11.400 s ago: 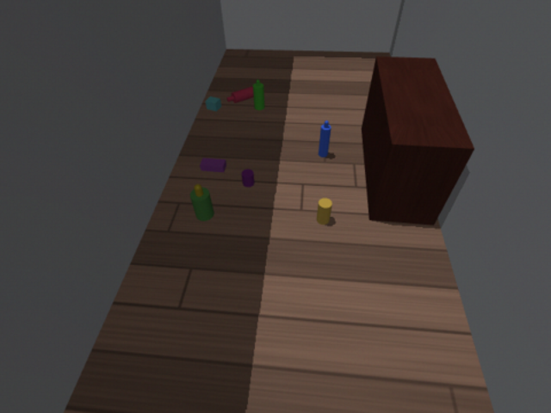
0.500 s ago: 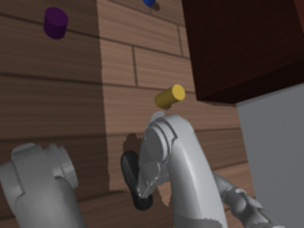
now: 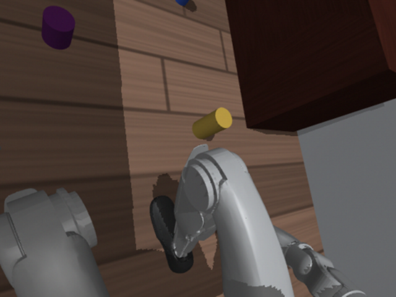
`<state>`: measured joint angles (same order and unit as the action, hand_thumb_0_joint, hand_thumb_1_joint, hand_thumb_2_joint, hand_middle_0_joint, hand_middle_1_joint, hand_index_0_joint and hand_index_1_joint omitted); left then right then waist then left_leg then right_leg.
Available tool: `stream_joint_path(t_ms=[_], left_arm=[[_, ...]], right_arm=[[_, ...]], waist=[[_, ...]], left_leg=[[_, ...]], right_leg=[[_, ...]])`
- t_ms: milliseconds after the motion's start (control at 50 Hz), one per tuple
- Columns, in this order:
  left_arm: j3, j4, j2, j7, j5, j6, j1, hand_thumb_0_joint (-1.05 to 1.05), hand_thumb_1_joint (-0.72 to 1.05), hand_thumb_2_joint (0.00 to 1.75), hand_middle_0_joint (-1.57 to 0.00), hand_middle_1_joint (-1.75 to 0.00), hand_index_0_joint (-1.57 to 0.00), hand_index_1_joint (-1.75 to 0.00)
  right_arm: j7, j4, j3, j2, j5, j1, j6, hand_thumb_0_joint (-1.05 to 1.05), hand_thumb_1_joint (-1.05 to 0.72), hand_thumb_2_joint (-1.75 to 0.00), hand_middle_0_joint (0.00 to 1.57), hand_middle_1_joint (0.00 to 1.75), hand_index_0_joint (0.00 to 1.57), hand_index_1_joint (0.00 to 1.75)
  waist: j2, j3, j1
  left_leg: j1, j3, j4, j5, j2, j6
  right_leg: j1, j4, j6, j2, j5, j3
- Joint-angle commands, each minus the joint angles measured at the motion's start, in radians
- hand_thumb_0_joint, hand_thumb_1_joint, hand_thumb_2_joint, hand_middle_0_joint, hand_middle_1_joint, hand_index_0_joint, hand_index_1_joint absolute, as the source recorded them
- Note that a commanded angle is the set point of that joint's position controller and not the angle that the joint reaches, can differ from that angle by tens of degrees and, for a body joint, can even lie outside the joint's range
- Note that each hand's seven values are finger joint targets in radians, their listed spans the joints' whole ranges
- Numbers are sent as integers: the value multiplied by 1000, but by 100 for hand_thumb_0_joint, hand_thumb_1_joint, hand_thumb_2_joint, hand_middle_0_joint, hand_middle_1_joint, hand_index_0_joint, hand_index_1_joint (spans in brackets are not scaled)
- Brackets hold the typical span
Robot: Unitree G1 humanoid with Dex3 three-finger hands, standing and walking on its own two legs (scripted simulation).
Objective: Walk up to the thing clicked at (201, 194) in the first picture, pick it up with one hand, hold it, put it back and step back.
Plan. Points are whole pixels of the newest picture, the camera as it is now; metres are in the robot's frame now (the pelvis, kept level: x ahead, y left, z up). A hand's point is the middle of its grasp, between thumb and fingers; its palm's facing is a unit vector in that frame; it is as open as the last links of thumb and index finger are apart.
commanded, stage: close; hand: left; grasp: from the side
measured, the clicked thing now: out of the picture +0.49 +0.30 -0.19
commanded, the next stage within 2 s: settle in 0.44 s
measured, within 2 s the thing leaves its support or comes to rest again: leaves its support in 0.96 s
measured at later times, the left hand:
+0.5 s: hand out of the picture +0.47 +0.30 -0.17, palm faces +0.42 -0.91 -0.04, open 11.5 cm
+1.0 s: hand out of the picture +0.45 +0.30 -0.16, palm faces +0.35 -0.94 -0.04, open 11.8 cm
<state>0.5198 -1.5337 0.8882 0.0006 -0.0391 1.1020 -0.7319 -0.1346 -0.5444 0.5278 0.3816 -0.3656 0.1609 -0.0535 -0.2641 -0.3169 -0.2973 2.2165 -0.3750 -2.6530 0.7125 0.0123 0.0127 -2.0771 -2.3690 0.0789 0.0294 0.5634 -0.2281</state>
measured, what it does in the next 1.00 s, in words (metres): stands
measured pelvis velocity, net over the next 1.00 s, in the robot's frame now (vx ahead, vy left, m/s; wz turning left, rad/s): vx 0.01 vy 0.00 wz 0.01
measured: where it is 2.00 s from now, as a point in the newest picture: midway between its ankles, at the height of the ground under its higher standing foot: (129, 278)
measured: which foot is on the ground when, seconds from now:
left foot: down 0.00-1.00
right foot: down 0.00-1.00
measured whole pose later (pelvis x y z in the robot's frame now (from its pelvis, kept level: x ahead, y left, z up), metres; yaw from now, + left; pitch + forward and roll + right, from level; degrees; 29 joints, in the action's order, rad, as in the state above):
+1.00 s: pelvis +0.01 +0.00 +0.02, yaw +1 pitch +18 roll -18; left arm 0.48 -1.22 0.81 0.01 0.00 0.88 -0.70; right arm -0.13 -0.57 0.44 0.34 -0.33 0.11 -0.10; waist -0.24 -0.27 -0.26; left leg 2.22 -0.36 -2.59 0.73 0.00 0.02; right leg -2.07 -2.32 0.07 0.01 0.61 -0.23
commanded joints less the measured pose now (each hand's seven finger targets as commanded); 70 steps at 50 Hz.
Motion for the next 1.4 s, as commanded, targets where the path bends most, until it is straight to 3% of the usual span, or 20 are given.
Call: stream_joint_path(t_ms=[0, 220, 380, 400, 540, 620, 700, 860, 900, 920, 940, 1000, 1040, 1100, 1200, 1240, 1260, 1300, 1320, 1380], left_arm=[[-8, 127, 161, 17, -5, 74, -251, 0, -5, 40, -37, -37, -36, -37], [-29, 109, 176, 32, 25, 60, -266, 0, 31, 68, -66, -66, -65, -66], [-70, 109, 161, 19, 35, 48, -297, 0, 31, 99, -97, -104, -97, -104], [-94, 113, 137, 15, 37, 49, -305, 0, 30, 101, -98, -106, -98, -106], [-112, 98, 109, 11, 30, 34, -293, 0, 26, 119, -112, -127, -111, -129], [-94, 172, 147, 11, 21, 28, -313, 0, 25, 121, -113, -129, -113, -130], [-84, 186, 128, 8, 10, 14, -297, 0, 21, 124, -121, -135, -120, -137], [-1, 560, 227, 19, 5, -19, -382, 0, 19, 123, -122, -135, -122, -137], [-14, 611, 175, 12, -5, -49, -359, 0, 19, 122, -122, -134, -121, -136], [-2, 705, 215, 12, -7, -49, -423, 0, 19, 120, -122, -133, -121, -135], [-10, 684, 175, 4, -16, -71, -369, 0, 18, 121, -121, -133, -120, -135], [13, 807, 199, 2, -22, -110, -387, 0, 14, 118, -121, -132, -121, -135], [-21, 808, 116, -3, -36, -145, -368, 0, 13, 118, -123, -133, -122, -135], [-18, 888, 119, -4, -37, -181, -386, 0, 9, 117, -121, -133, -121, -135], [-74, 824, 12, -46, -50, -242, -347, 0, 5, 117, -122, -134, -122, -136], [-75, 799, -15, -70, -58, -264, -294, 0, 4, 116, -119, -132, -120, -133], [-110, 748, -65, -85, -64, -278, -275, 0, 6, 115, -119, -132, -120, -133], [-64, 831, -15, -96, -72, -283, -321, 0, 6, 115, -118, -132, -119, -132], [-95, 802, -59, -109, -77, -296, -295, 0, 5, 114, -118, -131, -118, -132], [-58, 824, -46, -115, -85, -320, -314, 0, 4, 116, -118, -131, -118, -132]], right_arm=[[14, 7, -118, 362, -8, -42, -7, 0, -89, -90, 20, 30, 20, 30], [15, -7, -110, 359, -16, -46, -27, 0, -87, -89, 20, 30, 20, 30], [16, -10, -110, 356, -17, -43, -35, 0, -89, -90, 20, 30, 20, 30], [15, -10, -112, 355, -16, -33, -36, 0, -89, -90, 20, 30, 20, 30], [14, -26, -110, 353, -16, -50, -40, 0, -91, -91, 20, 30, 20, 30], [17, -27, -111, 352, -10, -63, -44, 0, -91, -91, 20, 30, 20, 30], [15, -20, -121, 352, 0, -52, -48, 0, -91, -91, 20, 30, 20, 30], [11, -28, -176, 334, 16, -117, -60, 0, -92, -91, 20, 30, 20, 30], [12, -32, -196, 325, 21, -146, -61, 0, -92, -91, 20, 30, 20, 30], [15, -31, -204, 324, 27, -154, -59, 0, -92, -91, 20, 30, 20, 30], [16, -28, -211, 310, 37, -156, -60, 0, -92, -91, 20, 30, 20, 30], [23, -38, -243, 299, 55, -188, -56, 0, -93, -91, 20, 30, 20, 30], [26, -46, -259, 289, 68, -213, -55, 0, -93, -91, 20, 30, 20, 30], [31, -60, -288, 270, 89, -261, -55, 0, -92, -91, 20, 30, 20, 30], [34, -65, -327, 241, 131, -282, -49, 0, -91, -90, 20, 30, 20, 30], [34, -68, -349, 236, 147, -292, -45, 0, -91, -90, 20, 30, 20, 30], [32, -56, -353, 229, 156, -283, -40, 0, -91, -90, 20, 30, 20, 30], [34, -69, -379, 232, 168, -316, -37, 0, -90, -90, 20, 30, 20, 30], [34, -63, -386, 226, 177, -314, -36, 0, -90, -90, 20, 30, 20, 30], [40, -61, -417, 227, 196, -335, -32, 0, -89, -90, 20, 30, 20, 30]], waist=[[550, 548, -130], [595, 556, -139], [571, 568, -158], [580, 550, -158], [578, 581, -163], [597, 632, -144], [617, 622, -130], [785, 801, -67], [792, 830, -67], [822, 851, -63], [803, 853, -53], [847, 902, -19], [826, 889, -28], [825, 941, -9], [704, 886, -10], [669, 886, 17], [633, 860, 6], [638, 924, 37], [629, 931, 36], [618, 979, 59]], left_leg=[[-367, 86, 352, -83, 60, 9], [-419, 78, 358, -173, 66, 22], [-399, 91, 347, -141, 61, 12], [-404, 87, 355, -128, 62, 16], [-435, 82, 348, -184, 60, 18], [-462, 86, 345, -230, 59, 18], [-457, 81, 370, -196, 60, 23], [-577, 109, 394, -296, 62, 33], [-607, 113, 408, -307, 62, 35], [-606, 116, 419, -294, 63, 35], [-608, 120, 429, -270, 60, 31], [-628, 134, 451, -286, 57, 32], [-626, 136, 467, -278, 55, 31], [-622, 153, 478, -294, 50, 25], [-494, 175, 495, -177, 35, 3], [-473, 190, 503, -149, 26, -3], [-431, 193, 509, -95, 21, -9], [-453, 209, 511, -121, 18, -10], [-455, 211, 518, -117, 15, -10], [-470, 221, 538, -128, 12, -10]], right_leg=[[269, 147, -69, 42, -112, -116], [279, 141, -71, 42, -174, -123], [288, 166, -70, 46, -153, -120], [266, 163, -71, 43, -142, -120], [295, 168, -70, 44, -186, -122], [323, 166, -71, 44, -217, -117], [302, 163, -74, 40, -187, -117], [329, 153, -89, 31, -239, -77], [330, 163, -91, 27, -237, -66], [323, 164, -96, 28, -228, -60], [316, 176, -97, 25, -202, -51], [308, 179, -105, 21, -209, -30], [290, 190, -105, 16, -206, -26], [301, 198, -108, 11, -220, -9], [262, 227, -107, 3, -147, 7], [251, 235, -107, 0, -122, 12], [241, 247, -105, -1, -78, 12], [252, 246, -107, -4, -96, 23], [240, 245, -108, -6, -88, 24], [241, 247, -111, -9, -86, 32]])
